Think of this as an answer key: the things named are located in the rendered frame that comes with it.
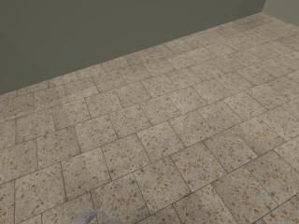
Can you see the left robot hand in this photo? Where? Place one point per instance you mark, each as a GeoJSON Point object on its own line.
{"type": "Point", "coordinates": [86, 217]}

